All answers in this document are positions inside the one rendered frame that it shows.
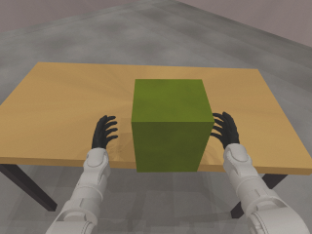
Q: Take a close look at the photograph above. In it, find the table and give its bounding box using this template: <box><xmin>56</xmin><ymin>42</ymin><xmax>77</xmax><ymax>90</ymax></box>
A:
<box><xmin>0</xmin><ymin>61</ymin><xmax>312</xmax><ymax>219</ymax></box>

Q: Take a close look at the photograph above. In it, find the left robot forearm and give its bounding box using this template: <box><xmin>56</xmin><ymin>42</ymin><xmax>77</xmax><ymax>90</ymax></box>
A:
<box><xmin>45</xmin><ymin>147</ymin><xmax>111</xmax><ymax>234</ymax></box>

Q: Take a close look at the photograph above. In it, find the right robot forearm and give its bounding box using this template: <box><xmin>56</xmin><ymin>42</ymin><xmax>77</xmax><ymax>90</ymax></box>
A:
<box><xmin>222</xmin><ymin>143</ymin><xmax>311</xmax><ymax>234</ymax></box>

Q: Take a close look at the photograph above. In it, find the robot right hand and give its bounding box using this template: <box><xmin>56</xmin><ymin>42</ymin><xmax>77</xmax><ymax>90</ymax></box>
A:
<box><xmin>210</xmin><ymin>111</ymin><xmax>240</xmax><ymax>150</ymax></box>

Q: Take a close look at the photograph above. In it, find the carton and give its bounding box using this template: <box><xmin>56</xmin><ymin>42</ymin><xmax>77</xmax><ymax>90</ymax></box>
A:
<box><xmin>131</xmin><ymin>79</ymin><xmax>215</xmax><ymax>173</ymax></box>

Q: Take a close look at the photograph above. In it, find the robot right upper arm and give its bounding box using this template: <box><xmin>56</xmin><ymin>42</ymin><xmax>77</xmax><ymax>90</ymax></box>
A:
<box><xmin>247</xmin><ymin>207</ymin><xmax>308</xmax><ymax>234</ymax></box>

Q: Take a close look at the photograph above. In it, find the robot left upper arm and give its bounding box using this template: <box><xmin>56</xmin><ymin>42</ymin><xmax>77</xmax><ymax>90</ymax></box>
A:
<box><xmin>47</xmin><ymin>221</ymin><xmax>98</xmax><ymax>234</ymax></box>

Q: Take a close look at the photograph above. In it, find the robot left hand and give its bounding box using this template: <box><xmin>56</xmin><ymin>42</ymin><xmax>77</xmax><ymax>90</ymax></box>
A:
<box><xmin>92</xmin><ymin>115</ymin><xmax>118</xmax><ymax>149</ymax></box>

